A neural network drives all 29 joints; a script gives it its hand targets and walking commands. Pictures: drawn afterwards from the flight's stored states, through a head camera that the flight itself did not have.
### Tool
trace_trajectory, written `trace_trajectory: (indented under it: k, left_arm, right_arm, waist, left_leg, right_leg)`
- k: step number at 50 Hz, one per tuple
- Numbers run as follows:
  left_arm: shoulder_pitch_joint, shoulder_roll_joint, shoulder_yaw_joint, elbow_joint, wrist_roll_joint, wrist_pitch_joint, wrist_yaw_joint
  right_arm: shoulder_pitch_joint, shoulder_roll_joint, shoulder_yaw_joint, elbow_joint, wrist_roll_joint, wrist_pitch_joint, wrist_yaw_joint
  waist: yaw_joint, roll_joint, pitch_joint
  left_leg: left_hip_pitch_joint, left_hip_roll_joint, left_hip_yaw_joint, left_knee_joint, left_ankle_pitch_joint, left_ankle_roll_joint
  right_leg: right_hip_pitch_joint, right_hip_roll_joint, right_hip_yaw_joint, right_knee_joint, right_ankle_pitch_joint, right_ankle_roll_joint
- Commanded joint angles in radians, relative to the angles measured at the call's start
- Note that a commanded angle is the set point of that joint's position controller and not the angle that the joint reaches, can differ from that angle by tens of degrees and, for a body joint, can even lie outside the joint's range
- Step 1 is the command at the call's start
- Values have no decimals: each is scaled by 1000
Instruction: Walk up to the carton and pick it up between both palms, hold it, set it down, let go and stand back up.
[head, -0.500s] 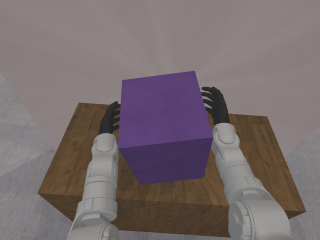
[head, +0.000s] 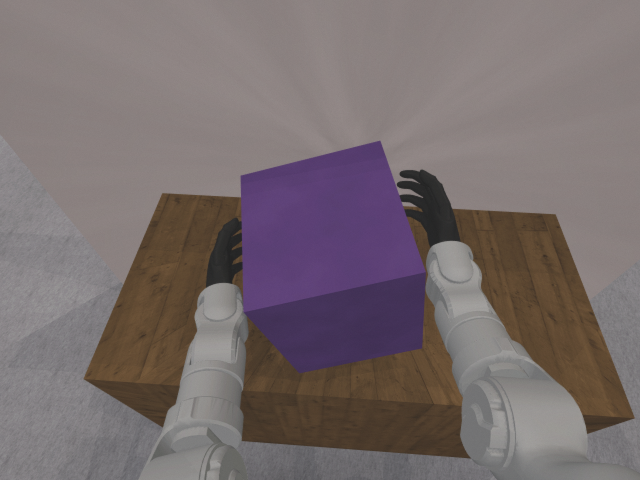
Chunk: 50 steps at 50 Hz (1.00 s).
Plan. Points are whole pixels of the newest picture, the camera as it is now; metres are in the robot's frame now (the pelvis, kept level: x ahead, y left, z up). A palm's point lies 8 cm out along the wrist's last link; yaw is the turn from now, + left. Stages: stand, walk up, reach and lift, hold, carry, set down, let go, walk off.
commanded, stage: set down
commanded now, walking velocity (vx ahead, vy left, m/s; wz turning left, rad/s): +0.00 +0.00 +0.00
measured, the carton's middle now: (336, 266) +0.40 +0.04 -0.02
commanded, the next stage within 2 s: none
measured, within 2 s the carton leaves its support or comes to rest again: neither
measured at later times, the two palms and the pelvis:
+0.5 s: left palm (228, 286) +0.34 +0.18 +0.00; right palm (429, 229) +0.44 -0.09 +0.05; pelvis +0.01 +0.00 +0.00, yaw +0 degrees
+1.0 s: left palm (238, 293) +0.35 +0.17 -0.03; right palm (426, 233) +0.46 -0.09 +0.01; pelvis +0.01 -0.01 -0.01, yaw +0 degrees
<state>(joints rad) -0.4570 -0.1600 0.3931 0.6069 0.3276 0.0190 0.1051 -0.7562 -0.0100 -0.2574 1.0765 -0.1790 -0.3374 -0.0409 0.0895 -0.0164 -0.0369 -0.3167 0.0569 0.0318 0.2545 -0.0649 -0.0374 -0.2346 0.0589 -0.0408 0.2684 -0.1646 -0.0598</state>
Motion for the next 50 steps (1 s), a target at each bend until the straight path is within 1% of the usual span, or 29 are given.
trace_trajectory:
  k: [1,4,7,10,11,14,16,18,20,24,26,30,34,35,36,38,40,41,42,44,46,48,50]
  left_arm:
    - [-708,-498,-358,-160,-11,-152,-62]
    - [-705,-493,-338,-126,-6,-172,-58]
    - [-705,-496,-326,-114,-3,-193,-52]
    - [-707,-498,-318,-104,5,-208,-43]
    - [-710,-497,-313,-103,5,-212,-41]
    - [-718,-500,-308,-100,5,-225,-34]
    - [-717,-504,-309,-102,8,-232,-27]
    - [-711,-501,-304,-98,10,-236,-22]
    - [-707,-500,-293,-89,16,-238,-19]
    - [-699,-498,-272,-71,25,-246,-20]
    - [-706,-502,-271,-74,23,-251,-15]
    - [-708,-500,-246,-61,32,-263,-9]
    - [-706,-494,-229,-45,39,-276,-7]
    - [-701,-490,-219,-34,41,-277,-9]
    - [-701,-491,-212,-28,42,-280,-10]
    - [-708,-498,-211,-25,41,-287,-11]
    - [-712,-507,-209,-30,47,-297,-2]
    - [-710,-505,-208,-29,48,-299,0]
    - [-713,-501,-203,-28,47,-304,0]
    - [-705,-500,-191,-11,53,-311,2]
    - [-701,-499,-183,-2,56,-317,3]
    - [-693,-498,-177,8,60,-317,6]
    - [-685,-486,-154,24,67,-313,5]
  right_arm:
    - [-484,531,230,-92,-65,-66,104]
    - [-474,530,210,-61,-81,-66,106]
    - [-480,531,198,-50,-92,-75,110]
    - [-469,521,179,-12,-101,-77,114]
    - [-477,522,175,-13,-102,-79,116]
    - [-487,516,156,0,-116,-85,119]
    - [-486,506,144,13,-121,-88,123]
    - [-493,502,140,19,-122,-90,126]
    - [-490,493,126,39,-130,-89,128]
    - [-482,491,104,72,-148,-91,131]
    - [-494,483,86,79,-157,-96,134]
    - [-511,477,62,91,-179,-105,140]
    - [-514,468,45,123,-195,-113,143]
    - [-517,467,41,130,-200,-114,143]
    - [-522,467,39,134,-201,-117,143]
    - [-525,464,21,149,-216,-124,144]
    - [-529,460,7,166,-226,-134,149]
    - [-526,459,2,173,-231,-134,149]
    - [-533,458,1,171,-232,-138,150]
    - [-539,452,-2,188,-238,-143,150]
    - [-545,447,-9,199,-240,-148,153]
    - [-545,434,-24,219,-247,-148,156]
    - [-543,431,-35,233,-252,-139,158]
  waist:
    - [8,-10,-618]
    - [8,-15,-615]
    - [18,-16,-633]
    - [18,-1,-635]
    - [22,-1,-642]
    - [23,-5,-664]
    - [25,2,-679]
    - [36,-1,-687]
    - [33,-3,-681]
    - [33,-6,-684]
    - [34,-8,-698]
    - [46,-17,-725]
    - [45,-31,-735]
    - [44,-43,-734]
    - [49,-43,-735]
    - [42,-45,-753]
    - [49,-30,-774]
    - [47,-32,-781]
    - [52,-38,-797]
    - [52,-50,-800]
    - [59,-49,-804]
    - [55,-51,-800]
    - [62,-66,-783]
  left_leg:
    - [249,-13,69,62,286,34]
    - [226,-12,69,59,266,34]
    - [223,-11,68,67,293,30]
    - [236,-8,67,74,314,23]
    - [234,-9,68,77,321,24]
    - [225,-8,68,82,334,21]
    - [237,-6,67,91,364,15]
    - [245,-4,68,102,389,15]
    - [234,-4,67,100,379,16]
    - [199,-6,70,101,373,17]
    - [198,-4,68,105,381,15]
    - [162,-6,71,111,379,19]
    - [121,-7,74,110,369,23]
    - [108,-8,75,109,360,27]
    - [91,-10,76,107,353,29]
    - [75,-9,76,108,347,27]
    - [82,-5,73,122,376,20]
    - [82,-6,74,127,383,20]
    - [69,-7,76,129,382,23]
    - [34,-9,75,130,371,26]
    - [8,-9,76,127,358,29]
    - [9,-7,74,132,359,27]
    - [-19,-11,80,134,339,35]
  right_leg:
    - [178,-66,-24,44,476,80]
    - [172,-69,-19,46,464,81]
    - [161,-64,-22,51,466,79]
    - [133,-60,-24,50,455,72]
    - [132,-58,-24,48,445,71]
    - [118,-54,-25,51,442,70]
    - [104,-47,-32,53,437,64]
    - [82,-41,-33,50,427,58]
    - [77,-44,-30,50,424,58]
    - [89,-50,-25,65,464,62]
    - [65,-46,-29,65,452,59]
    - [64,-49,-26,77,468,62]
    - [85,-54,-22,100,529,69]
    - [92,-56,-21,104,542,72]
    - [97,-58,-18,110,555,75]
    - [90,-60,-19,118,568,76]
    - [58,-54,-26,120,557,68]
    - [53,-52,-26,120,559,66]
    - [57,-53,-24,123,567,67]
    - [76,-57,-21,139,607,72]
    - [78,-58,-20,149,604,73]
    - [52,-53,-22,147,585,70]
    - [54,-57,-14,147,566,71]
